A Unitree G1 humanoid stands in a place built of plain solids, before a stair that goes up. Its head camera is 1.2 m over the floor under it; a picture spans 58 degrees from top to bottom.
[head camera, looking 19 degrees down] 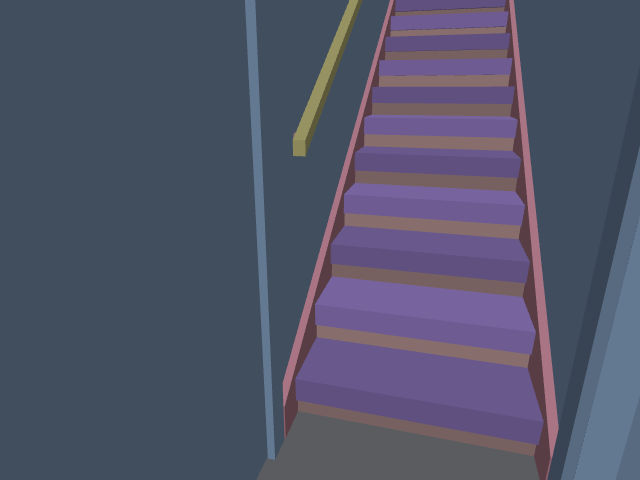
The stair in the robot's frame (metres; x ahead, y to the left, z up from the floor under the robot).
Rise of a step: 0.18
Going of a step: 0.28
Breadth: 0.86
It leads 15 degrees to the right of straight ahead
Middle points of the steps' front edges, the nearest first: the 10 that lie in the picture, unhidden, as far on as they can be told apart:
1.26 -0.32 0.17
1.53 -0.39 0.35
1.80 -0.47 0.52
2.07 -0.54 0.70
2.33 -0.61 0.87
2.60 -0.68 1.05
2.87 -0.76 1.22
3.14 -0.83 1.40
3.40 -0.90 1.58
3.67 -0.97 1.75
